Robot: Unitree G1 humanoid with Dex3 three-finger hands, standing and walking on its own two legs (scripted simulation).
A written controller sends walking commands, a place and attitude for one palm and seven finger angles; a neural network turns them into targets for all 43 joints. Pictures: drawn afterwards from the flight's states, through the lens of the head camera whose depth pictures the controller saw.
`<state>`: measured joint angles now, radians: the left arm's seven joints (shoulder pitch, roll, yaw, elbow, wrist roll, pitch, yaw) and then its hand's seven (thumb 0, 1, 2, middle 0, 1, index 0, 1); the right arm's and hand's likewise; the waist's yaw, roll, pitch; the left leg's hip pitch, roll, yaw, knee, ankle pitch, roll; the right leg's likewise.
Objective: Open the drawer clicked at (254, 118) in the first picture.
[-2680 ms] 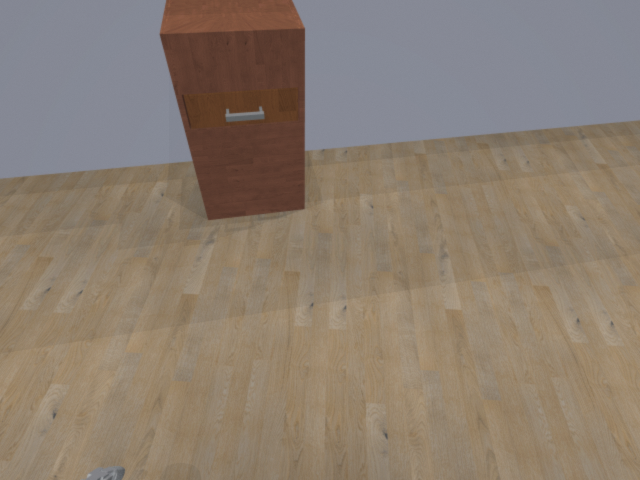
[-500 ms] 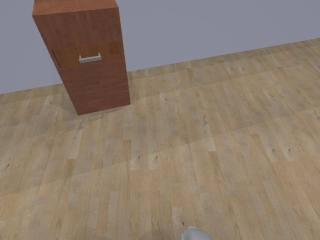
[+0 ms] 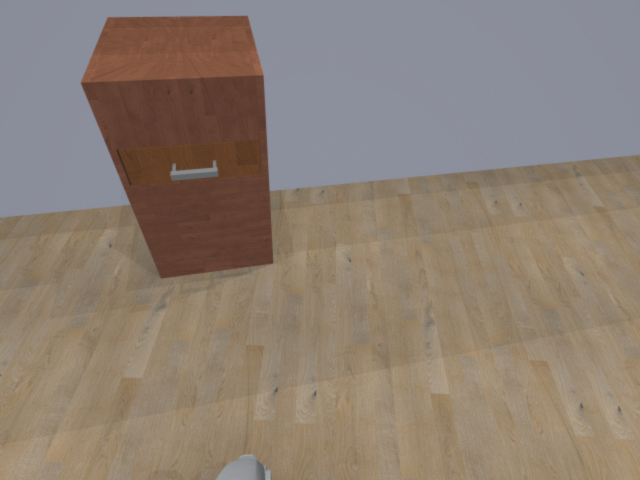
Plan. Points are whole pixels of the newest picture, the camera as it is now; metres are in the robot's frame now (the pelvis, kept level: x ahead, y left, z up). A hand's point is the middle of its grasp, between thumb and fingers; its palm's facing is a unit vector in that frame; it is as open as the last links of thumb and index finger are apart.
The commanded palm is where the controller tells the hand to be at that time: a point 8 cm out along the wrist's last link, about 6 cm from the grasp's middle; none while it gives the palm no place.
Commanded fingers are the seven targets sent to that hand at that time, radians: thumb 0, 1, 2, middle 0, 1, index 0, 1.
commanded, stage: walk to a spot facing it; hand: left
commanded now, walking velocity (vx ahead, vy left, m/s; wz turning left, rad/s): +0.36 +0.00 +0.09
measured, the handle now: (194, 169) +0.94 +0.43 -0.25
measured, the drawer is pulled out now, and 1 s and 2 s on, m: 0.00 0.00 0.00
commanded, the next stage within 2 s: turn to face it in 0.18 s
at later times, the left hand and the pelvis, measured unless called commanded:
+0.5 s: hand (197, 403) +0.26 +0.21 -0.17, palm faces +0.04 -0.98 -0.18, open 7.3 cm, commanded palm none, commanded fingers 0.00 0.90 0.90 -0.20 -0.30 -0.20 -0.30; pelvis +0.20 +0.03 +0.00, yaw +1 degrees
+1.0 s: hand (185, 408) +0.26 +0.23 -0.19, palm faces +0.28 -0.94 -0.21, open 7.3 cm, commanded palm none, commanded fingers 0.00 0.90 0.90 -0.20 -0.30 -0.20 -0.30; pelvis +0.25 +0.03 -0.01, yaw +13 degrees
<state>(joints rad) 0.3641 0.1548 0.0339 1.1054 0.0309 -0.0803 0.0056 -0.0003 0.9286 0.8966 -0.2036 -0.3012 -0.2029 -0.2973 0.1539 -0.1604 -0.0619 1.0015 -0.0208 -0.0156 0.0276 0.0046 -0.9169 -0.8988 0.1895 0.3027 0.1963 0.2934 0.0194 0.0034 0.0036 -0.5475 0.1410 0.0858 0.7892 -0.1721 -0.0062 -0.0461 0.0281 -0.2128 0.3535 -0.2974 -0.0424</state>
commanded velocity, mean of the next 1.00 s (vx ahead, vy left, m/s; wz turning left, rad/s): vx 0.08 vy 0.00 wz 0.20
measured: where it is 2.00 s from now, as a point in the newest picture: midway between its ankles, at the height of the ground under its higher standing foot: (282, 407)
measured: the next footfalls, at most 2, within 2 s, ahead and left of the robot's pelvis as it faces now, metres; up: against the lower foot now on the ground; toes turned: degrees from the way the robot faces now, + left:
left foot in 0.10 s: +0.18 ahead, +0.12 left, +0.00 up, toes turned +10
right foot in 0.58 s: +0.34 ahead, -0.09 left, +0.00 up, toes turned -5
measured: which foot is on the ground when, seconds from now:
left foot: up 0.00-0.08, down 0.10-0.60, up 0.62-0.98, down 1.00-1.00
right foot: down 0.00-0.12, up 0.14-0.56, down 0.58-1.00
